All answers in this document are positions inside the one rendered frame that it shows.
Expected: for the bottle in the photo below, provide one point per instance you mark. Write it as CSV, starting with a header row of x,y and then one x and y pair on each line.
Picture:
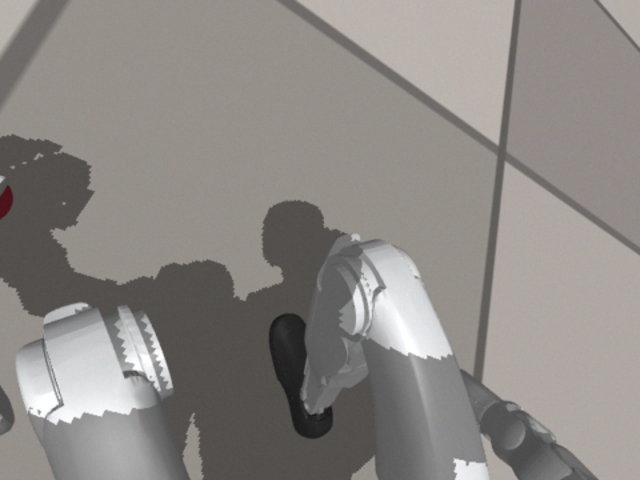
x,y
6,200

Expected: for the right robot foot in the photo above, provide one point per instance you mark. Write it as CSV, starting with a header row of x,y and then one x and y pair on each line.
x,y
288,351

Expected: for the right robot hand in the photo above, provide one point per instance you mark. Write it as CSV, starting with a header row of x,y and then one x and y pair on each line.
x,y
480,396

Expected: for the right robot arm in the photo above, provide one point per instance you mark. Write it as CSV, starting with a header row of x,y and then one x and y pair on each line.
x,y
529,448

